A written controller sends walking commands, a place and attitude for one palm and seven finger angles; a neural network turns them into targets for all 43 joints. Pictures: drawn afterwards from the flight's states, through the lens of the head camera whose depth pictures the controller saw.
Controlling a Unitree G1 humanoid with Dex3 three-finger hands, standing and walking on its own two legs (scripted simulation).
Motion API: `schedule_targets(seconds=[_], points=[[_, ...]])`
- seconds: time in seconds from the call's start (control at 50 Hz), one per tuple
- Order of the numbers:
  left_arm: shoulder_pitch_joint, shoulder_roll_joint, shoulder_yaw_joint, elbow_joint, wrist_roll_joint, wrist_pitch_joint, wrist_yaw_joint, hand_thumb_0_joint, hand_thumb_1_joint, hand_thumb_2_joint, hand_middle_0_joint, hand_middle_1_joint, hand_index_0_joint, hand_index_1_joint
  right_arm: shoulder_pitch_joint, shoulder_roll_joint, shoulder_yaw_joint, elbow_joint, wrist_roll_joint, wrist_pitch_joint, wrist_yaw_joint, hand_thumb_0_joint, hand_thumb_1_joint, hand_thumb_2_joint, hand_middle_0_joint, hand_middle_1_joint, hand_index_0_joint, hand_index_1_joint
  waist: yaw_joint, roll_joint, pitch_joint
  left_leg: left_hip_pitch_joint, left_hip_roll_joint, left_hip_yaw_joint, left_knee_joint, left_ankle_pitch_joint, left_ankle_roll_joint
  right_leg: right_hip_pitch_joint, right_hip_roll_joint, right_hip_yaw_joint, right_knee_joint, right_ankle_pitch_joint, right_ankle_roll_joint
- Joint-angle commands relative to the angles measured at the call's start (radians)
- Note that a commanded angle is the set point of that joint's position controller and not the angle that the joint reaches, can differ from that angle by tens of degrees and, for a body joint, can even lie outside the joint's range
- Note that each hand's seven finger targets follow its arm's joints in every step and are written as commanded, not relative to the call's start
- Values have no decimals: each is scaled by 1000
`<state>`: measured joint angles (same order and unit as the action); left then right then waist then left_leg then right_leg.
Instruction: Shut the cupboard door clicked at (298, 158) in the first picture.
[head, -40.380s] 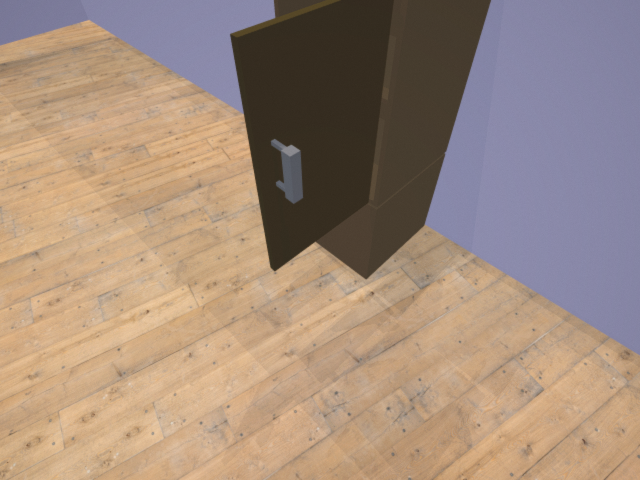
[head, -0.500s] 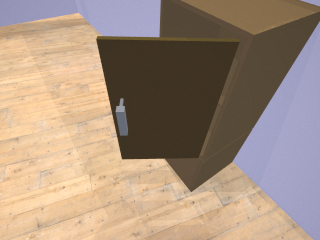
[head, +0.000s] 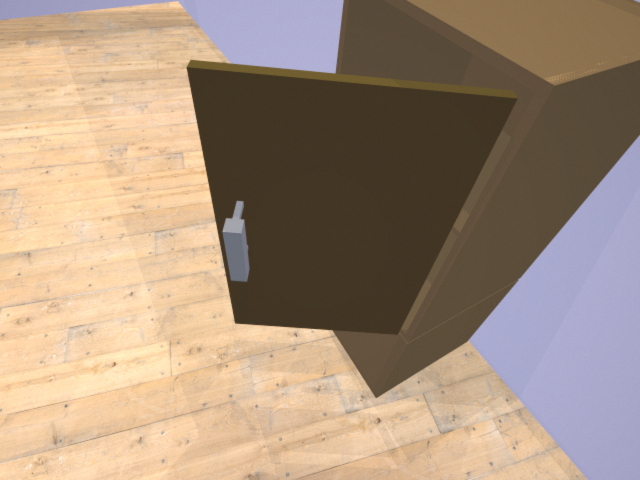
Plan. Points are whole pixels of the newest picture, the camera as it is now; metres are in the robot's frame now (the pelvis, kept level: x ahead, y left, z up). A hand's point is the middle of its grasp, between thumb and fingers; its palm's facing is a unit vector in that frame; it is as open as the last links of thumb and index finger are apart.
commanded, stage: shuffle to correct the standing spot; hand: left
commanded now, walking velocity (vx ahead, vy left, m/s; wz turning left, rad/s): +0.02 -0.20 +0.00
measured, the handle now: (239, 241) +0.45 +0.16 +0.00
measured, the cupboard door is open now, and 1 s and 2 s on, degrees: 58 58 58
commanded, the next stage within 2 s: come to a stop and stand still in 0.04 s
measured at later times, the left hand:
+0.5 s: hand out of the picture +0.12 +0.13 -0.17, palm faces +0.05 -0.98 -0.18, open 7.4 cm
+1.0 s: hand out of the picture +0.06 +0.13 -0.15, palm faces +0.01 -0.96 -0.27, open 7.4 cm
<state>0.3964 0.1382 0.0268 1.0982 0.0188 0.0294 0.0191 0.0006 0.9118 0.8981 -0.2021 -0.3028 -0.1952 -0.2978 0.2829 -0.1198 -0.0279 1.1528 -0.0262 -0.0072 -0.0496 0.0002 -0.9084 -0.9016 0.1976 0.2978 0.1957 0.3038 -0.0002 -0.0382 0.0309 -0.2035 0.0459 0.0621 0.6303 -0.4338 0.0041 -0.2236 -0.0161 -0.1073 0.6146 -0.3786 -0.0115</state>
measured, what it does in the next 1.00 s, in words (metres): steps on the spot: right foot, then left foot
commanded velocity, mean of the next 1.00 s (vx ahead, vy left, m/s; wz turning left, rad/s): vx -0.02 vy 0.03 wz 0.00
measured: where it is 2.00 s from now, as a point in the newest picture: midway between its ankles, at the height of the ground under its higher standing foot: outside the picture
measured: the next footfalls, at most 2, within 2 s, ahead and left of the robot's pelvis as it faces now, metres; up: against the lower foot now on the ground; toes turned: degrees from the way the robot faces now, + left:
right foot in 0.24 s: +0.12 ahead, -0.20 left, +0.00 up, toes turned +0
left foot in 0.40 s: +0.04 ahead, +0.05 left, +0.00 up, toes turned +6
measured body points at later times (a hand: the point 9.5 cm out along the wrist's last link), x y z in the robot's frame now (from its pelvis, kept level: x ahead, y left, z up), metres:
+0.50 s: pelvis +0.04 -0.05 +0.00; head +0.06 -0.03 +0.45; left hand +0.12 +0.18 -0.16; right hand +0.07 -0.29 -0.14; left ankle +0.00 +0.05 -0.73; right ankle +0.08 -0.20 -0.72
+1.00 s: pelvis +0.05 -0.07 +0.01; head +0.06 -0.10 +0.46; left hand +0.06 +0.18 -0.13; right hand +0.09 -0.30 -0.15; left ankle +0.00 +0.05 -0.73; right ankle +0.08 -0.20 -0.73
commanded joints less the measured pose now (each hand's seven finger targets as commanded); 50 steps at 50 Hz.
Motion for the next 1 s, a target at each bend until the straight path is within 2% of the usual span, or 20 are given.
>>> schedule_targets(seconds=[0.0, 0.06, 0.14, 0.18, 0.2, 0.22, 0.24, 0.28, 0.34, 0.38, 0.4, 0.42, 0.46, 0.5, 0.54, 0.56, 0.6, 0.64, 0.7, 0.98], points=[[-126, 98, 23, -127, 14, -9, 6, 0, 900, 900, -200, -300, -200, -300, 313, -201, -38, 49, -16, -18, -29, 0, -900, -900, 200, 300, 200, 300, -112, 235, 83, 250, 413, -402, -242, 997, 225, -427, -23, 86, 400, -225, -5], [-135, 61, 37, -147, 6, -8, -17, 0, 900, 900, -200, -300, -200, -300, 161, -210, -40, -17, -18, -26, -32, 0, -900, -900, 200, 300, 200, 300, -49, 194, 85, 169, 353, -272, -250, 834, 177, -404, -74, 117, 368, -125, 8], [-82, 54, 46, -143, -4, 1, -40, 0, 900, 900, -200, -300, -200, -300, 37, -232, -53, -63, -14, -19, -25, 0, -900, -900, 200, 300, 200, 300, 5, 226, 43, -20, 232, -107, -214, 639, 86, -78, -27, 0, 34, 93, 20], [63, 105, 57, -91, -2, -19, -26, 0, 900, 900, -200, -300, -200, -300, 55, -204, -57, -65, -3, -9, -10, 0, -900, -900, 200, 300, 200, 300, 58, 93, -32, -86, 123, -41, -29, 455, 22, 161, -33, 12, -151, 318, 18], [87, 187, 70, -83, 3, -34, -7, 0, 900, 900, -200, -300, -200, -300, 91, -131, -44, -78, 4, -5, 1, 0, -900, -900, 200, 300, 200, 300, 60, -147, -73, -214, 17, 29, 144, 146, -22, 265, -217, 221, -193, 580, -56], [76, 222, 66, -89, -4, -42, 3, 0, 900, 900, -200, -300, -200, -300, 92, -89, -37, -103, 19, 9, -2, 0, -900, -900, 200, 300, 200, 300, 45, -192, -123, -177, -6, -3, 260, -198, -25, 197, -379, 344, -259, 700, -158], [-7, 238, 57, -108, 2, -41, 7, 0, 900, 900, -200, -300, -200, -300, 66, -86, -37, -105, 18, 9, 1, 0, -900, -900, 200, 300, 200, 300, 22, -47, -53, -151, 3, -39, 273, -198, -7, 76, -359, 286, -238, 644, -175], [-137, 229, 53, -139, 6, -43, 18, 0, 900, 900, -200, -300, -200, -300, 76, -103, -43, -101, 19, 24, 6, 0, -900, -900, 200, 300, 200, 300, -5, -264, -17, -148, 23, -47, 274, -160, -9, -19, -333, 290, -237, 622, -179], [-205, 198, 45, -164, 3, -22, 26, 0, 900, 900, -200, -300, -200, -300, 154, -71, -30, -63, 20, 18, 15, 0, -900, -900, 200, 300, 200, 300, -44, -138, -42, -11, -3, 13, -45, 73, -23, -57, -282, 208, -136, 593, -118], [-198, 161, 40, -182, -10, -7, 20, 0, 900, 900, -200, -300, -200, -300, 118, -137, -36, -85, 9, 11, 22, 0, -900, -900, 200, 300, 200, 300, -18, 58, -36, 37, 81, -95, -185, 329, 20, -124, -162, 126, -66, 368, -27], [-220, 136, 33, -192, -7, 3, 18, 0, 900, 900, -200, -300, -200, -300, 53, -165, -36, -110, 5, 8, 27, 0, -900, -900, 200, 300, 200, 300, -3, 214, -2, -72, 147, -163, -266, 414, 64, -60, -92, 63, -33, 221, 22], [-233, 121, 30, -188, -2, 5, 20, 0, 900, 900, -200, -300, -200, -300, -10, -167, -32, -126, 3, 4, 27, 0, -900, -900, 200, 300, 200, 300, 12, 255, 34, -148, 156, -157, -288, 483, 85, 12, -61, 35, -1, 159, 40], [-166, 133, 27, -155, 1, -3, 20, 0, 900, 900, -200, -300, -200, -300, -62, -167, -31, -146, 6, 4, 24, 0, -900, -900, 200, 300, 200, 300, 44, 135, -7, -95, 108, -91, -209, 514, 56, 56, -83, 67, -55, 286, 26], [-154, 159, 27, -146, 2, -15, 22, 0, 900, 900, -200, -300, -200, -300, -23, -159, -38, -147, 9, 7, 23, 0, -900, -900, 200, 300, 200, 300, 19, 42, -56, -29, 66, -49, -158, 449, 19, 58, -136, 126, -95, 467, -2], [-164, 160, 23, -147, 1, -18, 23, 0, 900, 900, -200, -300, -200, -300, -13, -144, -35, -142, 10, 12, 25, 0, -900, -900, 200, 300, 200, 300, 2, 17, -60, 8, 57, -37, -164, 359, 7, 19, -156, 147, -134, 445, -10], [-86, 177, 20, -103, -6, -32, 64, 0, 900, 900, -200, -300, -200, -300, -53, -180, -33, -214, 29, -16, 26, 0, -900, -900, 200, 300, 200, 300, 5, 116, -134, 24, 89, -18, -90, 484, -17, 79, -175, 160, -29, 711, -26], [-147, 170, 9, -156, -3, -28, 42, 0, 900, 900, -200, -300, -200, -300, -43, -160, -24, -254, 6, -10, 36, 0, -900, -900, 200, 300, 200, 300, 14, 251, -124, -20, 97, -82, -206, 402, 10, 26, -106, 95, 6, 260, -36], [-153, 146, -3, -157, 3, -25, 25, 0, 900, 900, -200, -300, -200, -300, -54, -168, -15, -282, 5, -7, 31, 0, -900, -900, 200, 300, 200, 300, 14, 178, 12, -82, 101, -99, -230, 357, 35, -44, -61, 67, -50, 125, -15], [-157, 150, -13, -146, 2, -30, 10, 0, 900, 900, -200, -300, -200, -300, -18, -169, -6, -288, 8, -5, 33, 0, -900, -900, 200, 300, 200, 300, -4, 13, 80, -86, 66, -89, -263, 185, 38, -76, -76, 115, -131, 140, -20], [-128, 190, -17, -84, -8, -54, 8, 0, 900, 900, -200, -300, -200, -300, 33, -173, 18, -182, 11, -18, 32, 0, -900, -900, 200, 300, 200, 300, -4, 17, 2, 26, 50, -42, -281, 273, 18, 24, -121, 133, -176, 330, -26]])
